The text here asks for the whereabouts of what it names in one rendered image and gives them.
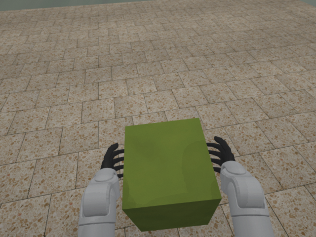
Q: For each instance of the robot left hand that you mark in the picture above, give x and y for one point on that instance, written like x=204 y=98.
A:
x=109 y=162

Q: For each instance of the left robot forearm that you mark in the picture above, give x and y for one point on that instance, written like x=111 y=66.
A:
x=98 y=205

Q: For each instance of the robot right hand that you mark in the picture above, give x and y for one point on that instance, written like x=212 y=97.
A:
x=224 y=153

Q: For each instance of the carton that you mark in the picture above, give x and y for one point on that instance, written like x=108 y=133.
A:
x=168 y=177

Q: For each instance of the right robot forearm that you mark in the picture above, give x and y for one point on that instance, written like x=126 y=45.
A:
x=247 y=201

